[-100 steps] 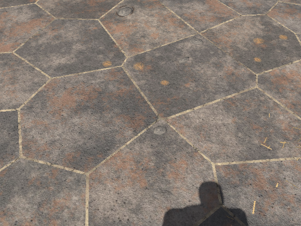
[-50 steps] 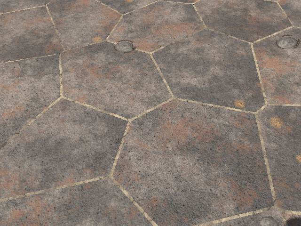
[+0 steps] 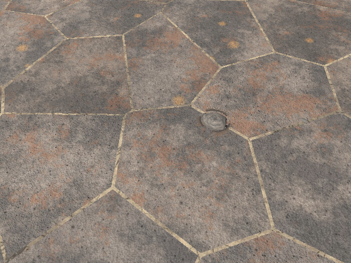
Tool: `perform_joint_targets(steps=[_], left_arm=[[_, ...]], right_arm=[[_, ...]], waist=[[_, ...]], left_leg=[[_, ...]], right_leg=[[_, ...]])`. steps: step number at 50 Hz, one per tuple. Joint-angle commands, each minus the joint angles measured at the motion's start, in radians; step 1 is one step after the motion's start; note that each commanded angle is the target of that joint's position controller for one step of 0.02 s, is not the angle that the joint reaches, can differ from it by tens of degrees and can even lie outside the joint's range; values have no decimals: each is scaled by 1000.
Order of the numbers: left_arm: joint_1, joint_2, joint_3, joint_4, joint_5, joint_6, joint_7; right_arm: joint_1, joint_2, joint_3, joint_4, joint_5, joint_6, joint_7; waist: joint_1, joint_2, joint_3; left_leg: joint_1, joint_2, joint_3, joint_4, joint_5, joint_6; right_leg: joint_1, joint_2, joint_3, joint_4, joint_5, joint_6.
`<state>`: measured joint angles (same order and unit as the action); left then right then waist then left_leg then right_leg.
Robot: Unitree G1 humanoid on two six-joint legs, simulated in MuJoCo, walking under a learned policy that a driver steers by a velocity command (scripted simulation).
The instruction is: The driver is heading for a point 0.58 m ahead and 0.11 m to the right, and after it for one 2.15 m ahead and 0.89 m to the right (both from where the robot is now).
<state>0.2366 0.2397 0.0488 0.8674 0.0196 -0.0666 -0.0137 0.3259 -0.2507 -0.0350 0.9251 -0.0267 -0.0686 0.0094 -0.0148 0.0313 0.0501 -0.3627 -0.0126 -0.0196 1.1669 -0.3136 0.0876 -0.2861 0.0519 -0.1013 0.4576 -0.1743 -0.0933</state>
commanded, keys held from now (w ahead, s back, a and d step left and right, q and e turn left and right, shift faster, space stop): w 0.40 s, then w+e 0.12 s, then e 0.48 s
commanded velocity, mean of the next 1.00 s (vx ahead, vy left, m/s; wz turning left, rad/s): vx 0.36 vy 0.00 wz -0.22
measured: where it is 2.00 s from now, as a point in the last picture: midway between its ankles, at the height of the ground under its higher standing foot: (210, 231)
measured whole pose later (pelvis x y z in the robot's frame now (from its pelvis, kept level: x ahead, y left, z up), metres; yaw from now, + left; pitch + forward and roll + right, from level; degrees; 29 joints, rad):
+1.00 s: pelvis +0.43 +0.01 -0.01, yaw -17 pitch +0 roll +1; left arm 0.17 0.22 0.06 0.85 0.01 0.00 0.00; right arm 0.22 -0.22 -0.05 0.91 -0.02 -0.01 -0.04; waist 0.00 0.02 0.09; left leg -0.40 0.01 0.07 1.19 -0.54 -0.01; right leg -0.41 0.08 -0.06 0.59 -0.18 -0.13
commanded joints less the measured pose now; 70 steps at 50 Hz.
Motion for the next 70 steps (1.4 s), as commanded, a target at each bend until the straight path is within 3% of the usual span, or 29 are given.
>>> perform_joint_targets(steps=[1, 4, 9, 15, 18, 20, 21, 22, 23, 24, 25, 27, 29, 31, 37, 43, 44, 45, 46, 47, 49, 50, 52, 54, 58, 64, 67, 69, 70], left_arm=[[91, 67, 10, 7, -7, -30, 1], [140, 94, 16, 40, -14, -39, 0], [218, 86, 8, 81, -17, -36, 1], [293, 96, 6, 129, -2, -28, 17], [255, 115, 10, 137, 4, -22, 27], [229, 113, 7, 135, -1, -17, 25], [242, 59, -11, 96, -25, -21, 19], [347, 1, -19, 96, -43, -17, 18], [255, 106, 11, 103, -17, -7, 26], [190, 91, 11, 81, -17, -13, 19], [163, 68, 9, 82, -17, -12, 15], [185, 40, 9, 97, 7, 16, 3], [189, 21, 13, 93, 9, 39, -1], [154, 13, 16, 75, 8, 52, -1], [-41, -13, -4, -7, 7, 56, -12], [15, 40, 14, -23, 24, 48, -9], [86, 50, 23, -5, 27, 36, -3], [159, 131, 46, -1, 29, 21, 7], [146, 244, 76, -13, 11, 27, 18], [180, 256, 84, -22, -32, 47, 17], [29, 151, 60, -55, -20, 78, 29], [-8, 116, 50, -60, -17, 85, 32], [-32, 101, 46, -69, -10, 85, 33], [-19, 129, 54, -71, -5, 74, 25], [-3, 160, 65, -80, -2, 84, 21], [10, 186, 79, -92, 2, 99, 16], [-42, 187, 84, -106, 5, 106, 7], [-146, 160, 84, -140, -2, 111, 6], [-123, 95, 72, -143, -13, 107, 15]], right_arm=[[68, -45, -8, -32, -14, 15, 15], [-35, -37, -4, -62, -15, 27, 22], [-245, -19, 11, -120, -3, 24, 25], [-382, -28, 13, -158, 1, 15, 21], [-307, -49, 0, -139, 0, 2, 12], [-23, -94, -26, -42, -14, -16, -5], [140, -183, -51, -17, -43, -24, -20], [160, -240, -69, -14, -34, -14, -13], [82, -174, -58, -22, 2, -5, -7], [-15, -118, -42, -35, 8, -8, -5], [-65, -72, -31, -38, 4, -16, -2], [-80, -26, -16, -20, 9, -30, -12], [-45, -36, -16, -2, 14, -50, -17], [-31, -58, -20, 3, 18, -55, -23], [-7, -69, -17, 13, 18, -29, -45], [0, -106, -41, 16, 17, 10, -63], [-10, -113, -46, 11, 20, 21, -62], [19, -127, -53, -7, 18, 26, -57], [74, -36, -38, -49, 10, 37, -48], [79, -39, -31, -55, 5, 55, -45], [-60, -59, -36, -79, 8, 61, -44], [-93, -72, -41, -89, 1, 60, -47], [-56, -60, -41, -81, -14, 82, -47], [-42, -40, -37, -85, -5, 96, -46], [-111, -56, -39, -120, 1, 112, -50], [-143, -80, -38, -157, 2, 96, -41], [-67, -78, -33, -150, 14, 75, -37], [127, -82, -35, -98, 16, 60, -52], [165, -161, -54, -76, 10, 53, -71]], waist=[[-13, -88, -39], [-7, -82, 4], [42, -87, 38], [76, -98, 54], [23, -107, 21], [-94, -70, -130], [-133, 46, -263], [-88, 216, -363], [-76, 40, -251], [-40, 23, -118], [-15, 3, -61], [32, 31, -11], [58, 18, -17], [72, 29, -21], [28, 68, -15], [42, 69, -65], [80, 21, -103], [114, -106, -172], [39, -277, -225], [79, -219, -357], [52, -66, -114], [31, -49, -63], [6, -70, -87], [1, -68, -125], [31, -124, -122], [45, -164, -131], [-4, -175, -110], [-116, -168, -55], [-107, 50, -31]], left_leg=[[-138, 77, -20, -14, 51, -18], [-236, 110, 13, -107, 136, -45], [-274, 107, 65, -386, 301, -72], [-254, 67, 85, -565, 281, -38], [-114, 17, 101, -631, 164, 10], [252, -6, 94, -713, 187, 66], [554, 240, -194, -731, 88, 138], [709, 474, -615, -845, 75, 253], [599, 415, -557, -877, 7, 212], [446, 379, -403, -919, 38, 177], [344, 333, -298, -962, 101, 136], [222, 272, -140, -1000, 277, 83], [204, 270, -37, -967, 637, 86], [208, 259, 57, -945, 811, 81], [228, 216, 214, -891, 834, 64], [334, 276, 216, -606, 905, 47], [314, 253, 234, -447, 842, 21], [188, 192, 249, -192, 554, -37], [-103, -4, 234, 115, -354, -89], [-166, -20, 28, 204, -385, -96], [-240, 47, -7, 142, -216, -104], [-226, 63, -11, 64, -153, -109], [-147, 50, -3, -6, -92, -116], [-127, 36, -6, -57, -81, -122], [-154, 27, -25, -181, -67, -133], [-90, -11, -22, -334, -120, -125], [115, -61, -1, -514, -189, -78], [406, -81, 45, -858, -81, -22], [503, 87, -109, -997, -183, -4]], right_leg=[[124, -269, 298, -286, 188, -124], [132, -251, 232, -334, 212, -126], [185, -208, 155, -341, 312, -94], [349, -262, 155, -280, 439, -98], [391, -278, 138, -155, 686, -79], [289, -220, 86, 169, 723, -45], [18, -153, 48, 487, 379, -14], [-264, 19, 43, 795, -370, 8], [-335, -42, 158, 841, -308, -10], [-337, -81, 165, 803, -211, -12], [-303, -115, 162, 751, -151, -11], [-224, -135, 153, 698, -113, 14], [-205, -119, 133, 697, -109, 35], [-240, -114, 109, 664, -58, 50], [-196, -89, 12, 304, 146, 50], [-90, -29, -19, 151, -24, -28], [-1, -9, -17, 59, 47, -51], [163, -121, 149, -3, 432, -101], [353, -397, 493, 63, 1078, -257], [374, -449, 629, -32, 850, -366], [144, -353, 516, -142, 356, -293], [78, -295, 467, -168, 285, -239], [21, -227, 394, -172, 281, -190], [30, -205, 387, -164, 294, -173], [39, -183, 456, -206, -25, -142], [37, -175, 597, -272, -400, -134], [-88, -140, 607, -295, -476, -108], [-282, -30, 521, -257, -481, 4], [-412, 68, 381, 25, -491, 66]])
Keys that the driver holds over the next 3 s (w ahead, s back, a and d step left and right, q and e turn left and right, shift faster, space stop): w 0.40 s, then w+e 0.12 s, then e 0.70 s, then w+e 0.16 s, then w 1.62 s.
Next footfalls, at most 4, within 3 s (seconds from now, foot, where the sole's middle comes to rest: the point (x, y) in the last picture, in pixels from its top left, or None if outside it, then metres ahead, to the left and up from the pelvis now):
0.40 left None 0.39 0.11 -0.77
0.90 right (208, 246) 0.54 -0.07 -0.77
1.40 left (159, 247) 0.54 0.11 -0.77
1.82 right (242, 236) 0.58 -0.21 -0.77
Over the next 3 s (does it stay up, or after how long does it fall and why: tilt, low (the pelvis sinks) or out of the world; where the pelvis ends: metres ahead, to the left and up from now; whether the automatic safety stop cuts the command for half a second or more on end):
stays up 1.04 -0.48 0.00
